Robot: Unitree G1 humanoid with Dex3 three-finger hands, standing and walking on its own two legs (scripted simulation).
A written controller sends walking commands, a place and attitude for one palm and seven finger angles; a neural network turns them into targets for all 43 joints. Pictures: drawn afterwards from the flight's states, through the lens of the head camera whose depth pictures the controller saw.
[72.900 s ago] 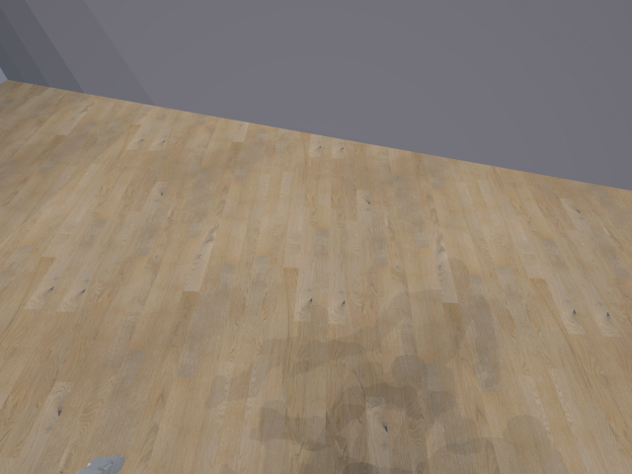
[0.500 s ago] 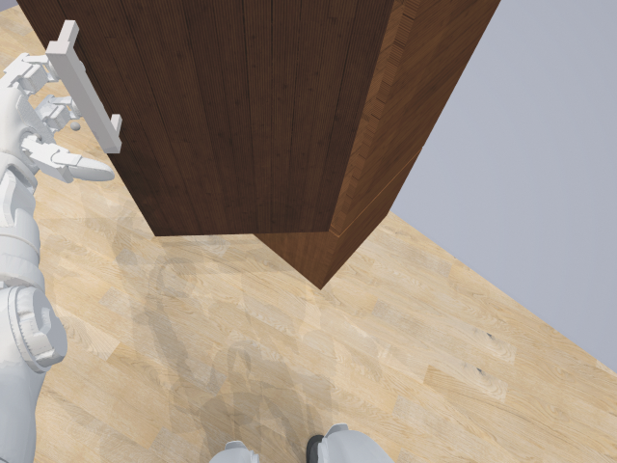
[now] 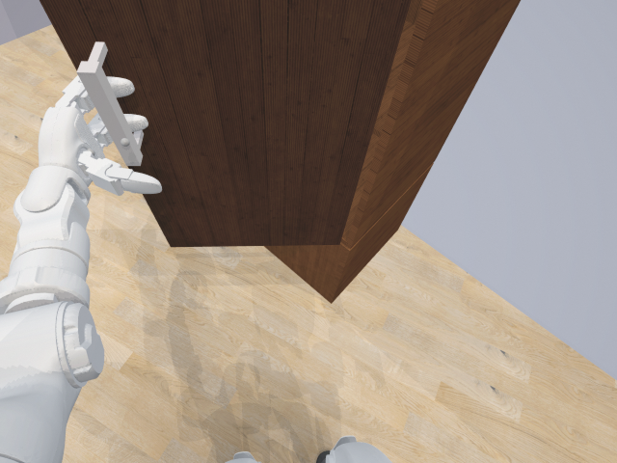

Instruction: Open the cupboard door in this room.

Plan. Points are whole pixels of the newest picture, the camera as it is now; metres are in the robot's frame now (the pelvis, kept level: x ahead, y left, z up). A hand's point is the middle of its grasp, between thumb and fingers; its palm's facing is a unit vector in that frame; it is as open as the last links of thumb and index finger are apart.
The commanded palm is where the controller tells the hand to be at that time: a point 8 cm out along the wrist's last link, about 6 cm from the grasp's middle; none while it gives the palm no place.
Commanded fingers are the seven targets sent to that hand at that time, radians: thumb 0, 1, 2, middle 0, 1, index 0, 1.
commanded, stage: slide the fingers in behind the handle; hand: left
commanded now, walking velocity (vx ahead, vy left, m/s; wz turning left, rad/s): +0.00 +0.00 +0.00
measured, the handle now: (118, 109) +0.55 +0.21 +0.11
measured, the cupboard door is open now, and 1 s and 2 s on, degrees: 45 45 83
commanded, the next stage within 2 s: close the thumb around the handle in 0.30 s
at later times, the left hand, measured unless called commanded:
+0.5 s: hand (129, 145) +0.49 +0.19 +0.11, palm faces +0.00 -1.00 -0.02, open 13.8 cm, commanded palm +0.46 +0.24 +0.11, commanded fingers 0.00 -0.16 0.44 -0.32 -1.24 -0.32 -1.24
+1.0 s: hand (122, 142) +0.49 +0.20 +0.11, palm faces -0.02 -1.00 +0.00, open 5.9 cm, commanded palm +0.46 +0.25 +0.11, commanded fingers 0.00 0.90 0.90 -0.40 -1.35 -0.40 -1.35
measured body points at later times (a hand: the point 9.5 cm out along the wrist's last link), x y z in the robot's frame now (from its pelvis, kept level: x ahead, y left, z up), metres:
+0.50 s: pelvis -0.01 -0.01 +0.00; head +0.09 +0.00 +0.44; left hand +0.48 +0.24 +0.11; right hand -0.01 -0.28 -0.11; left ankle -0.04 +0.08 -0.70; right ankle +0.00 -0.11 -0.70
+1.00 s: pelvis -0.01 -0.01 +0.00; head +0.09 +0.00 +0.44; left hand +0.48 +0.25 +0.11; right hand -0.01 -0.28 -0.11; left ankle -0.04 +0.08 -0.70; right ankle +0.00 -0.11 -0.70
